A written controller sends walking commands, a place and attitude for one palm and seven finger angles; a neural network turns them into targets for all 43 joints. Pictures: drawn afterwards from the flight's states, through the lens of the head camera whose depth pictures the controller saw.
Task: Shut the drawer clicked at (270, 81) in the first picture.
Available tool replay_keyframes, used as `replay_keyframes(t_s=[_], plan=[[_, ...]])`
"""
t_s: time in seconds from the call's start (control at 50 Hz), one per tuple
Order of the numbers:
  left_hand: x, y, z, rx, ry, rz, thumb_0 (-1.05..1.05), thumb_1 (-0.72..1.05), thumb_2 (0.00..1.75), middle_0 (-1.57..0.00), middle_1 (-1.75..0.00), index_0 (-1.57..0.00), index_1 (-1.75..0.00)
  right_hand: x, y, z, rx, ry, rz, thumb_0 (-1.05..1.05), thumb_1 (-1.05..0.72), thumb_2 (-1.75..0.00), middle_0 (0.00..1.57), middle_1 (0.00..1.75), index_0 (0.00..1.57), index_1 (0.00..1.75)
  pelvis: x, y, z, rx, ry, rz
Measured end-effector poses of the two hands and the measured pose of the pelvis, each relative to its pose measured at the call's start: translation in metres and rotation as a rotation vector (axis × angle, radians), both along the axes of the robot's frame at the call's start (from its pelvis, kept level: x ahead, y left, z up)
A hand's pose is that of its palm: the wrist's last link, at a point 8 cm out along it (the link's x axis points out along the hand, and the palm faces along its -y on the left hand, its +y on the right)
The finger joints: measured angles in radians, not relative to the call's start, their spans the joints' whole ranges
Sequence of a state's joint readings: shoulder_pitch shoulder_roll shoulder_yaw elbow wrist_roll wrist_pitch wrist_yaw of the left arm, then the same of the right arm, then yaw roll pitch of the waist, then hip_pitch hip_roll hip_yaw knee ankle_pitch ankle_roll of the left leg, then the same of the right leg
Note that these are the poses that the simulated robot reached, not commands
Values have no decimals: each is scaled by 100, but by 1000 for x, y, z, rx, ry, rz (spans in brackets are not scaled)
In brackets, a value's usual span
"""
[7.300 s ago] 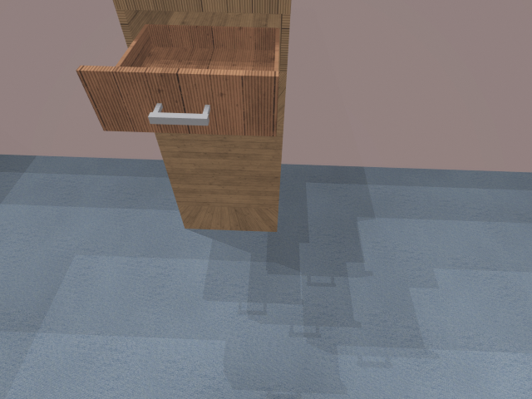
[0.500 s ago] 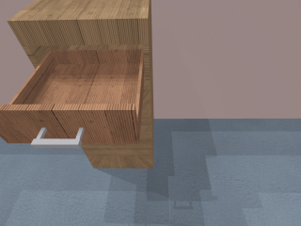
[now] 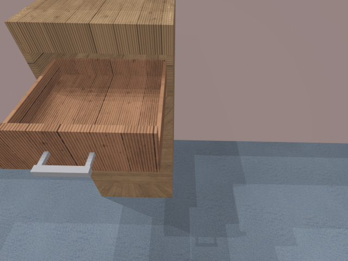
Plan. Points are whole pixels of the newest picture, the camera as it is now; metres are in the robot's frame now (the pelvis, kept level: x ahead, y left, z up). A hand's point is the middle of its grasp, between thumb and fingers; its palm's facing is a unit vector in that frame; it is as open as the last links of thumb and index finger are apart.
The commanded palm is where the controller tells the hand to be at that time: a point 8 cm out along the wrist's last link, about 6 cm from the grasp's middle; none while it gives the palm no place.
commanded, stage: look again from close up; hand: left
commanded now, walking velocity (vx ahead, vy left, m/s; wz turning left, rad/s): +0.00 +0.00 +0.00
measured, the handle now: (65, 163) +0.28 +0.25 +0.10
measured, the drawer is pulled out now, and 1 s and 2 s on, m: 0.30 0.30 0.30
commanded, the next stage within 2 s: raise the hand and make a fist in 0.04 s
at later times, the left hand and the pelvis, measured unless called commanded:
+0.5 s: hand (98, 255) +0.14 +0.16 +0.00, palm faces -0.03 -1.00 +0.01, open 6.3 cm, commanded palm +0.09 +0.24 -0.01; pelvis -0.03 +0.01 -0.04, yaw +0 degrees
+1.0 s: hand (65, 240) +0.15 +0.21 +0.06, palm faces +0.12 -0.99 -0.09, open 3.8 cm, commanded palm +0.08 +0.25 +0.09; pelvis -0.02 +0.02 -0.04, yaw +1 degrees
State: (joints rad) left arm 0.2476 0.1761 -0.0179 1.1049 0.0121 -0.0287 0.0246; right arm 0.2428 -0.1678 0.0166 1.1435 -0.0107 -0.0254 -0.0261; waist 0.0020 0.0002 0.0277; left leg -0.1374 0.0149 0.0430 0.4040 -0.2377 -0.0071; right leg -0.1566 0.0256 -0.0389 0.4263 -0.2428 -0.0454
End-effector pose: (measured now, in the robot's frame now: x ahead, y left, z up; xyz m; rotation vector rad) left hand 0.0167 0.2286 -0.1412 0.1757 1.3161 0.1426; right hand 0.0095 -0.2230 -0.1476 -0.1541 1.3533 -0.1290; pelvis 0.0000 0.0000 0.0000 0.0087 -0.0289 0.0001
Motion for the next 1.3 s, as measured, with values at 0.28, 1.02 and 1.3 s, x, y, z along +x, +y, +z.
replay_keyframes(t_s=[0.28,1.02,1.3], plan=[[94,17,103,59,-727,124,2,91,90,-23,-33,-22,-33,57,-7,18,-59,-388,25,1,-91,-90,20,30,20,30,-8,11,-5,-2,5,25],[97,36,218,5,-1271,-81,2,90,90,-91,-107,-90,-106,127,24,44,0,-765,77,1,-90,-90,21,30,21,30,-15,16,-36,-26,85,21],[90,23,262,6,-1377,-194,2,89,90,-120,-137,-119,-137,193,39,92,30,-1052,170,1,-90,-90,20,30,20,30,-7,18,-28,-33,31,46]])
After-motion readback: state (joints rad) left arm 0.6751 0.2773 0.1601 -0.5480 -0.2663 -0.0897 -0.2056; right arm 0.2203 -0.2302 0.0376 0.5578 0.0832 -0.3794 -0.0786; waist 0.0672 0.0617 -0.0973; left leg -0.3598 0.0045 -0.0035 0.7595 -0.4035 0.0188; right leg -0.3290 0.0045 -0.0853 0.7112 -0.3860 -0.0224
